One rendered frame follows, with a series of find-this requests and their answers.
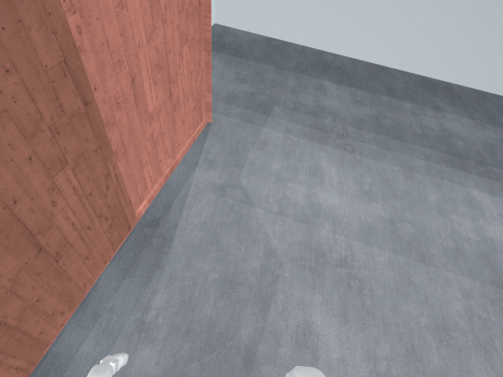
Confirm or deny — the robot left hand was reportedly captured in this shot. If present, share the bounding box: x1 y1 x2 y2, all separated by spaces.
87 353 128 377

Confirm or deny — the wardrobe door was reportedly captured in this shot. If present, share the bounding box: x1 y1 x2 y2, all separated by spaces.
0 0 138 377
61 0 206 212

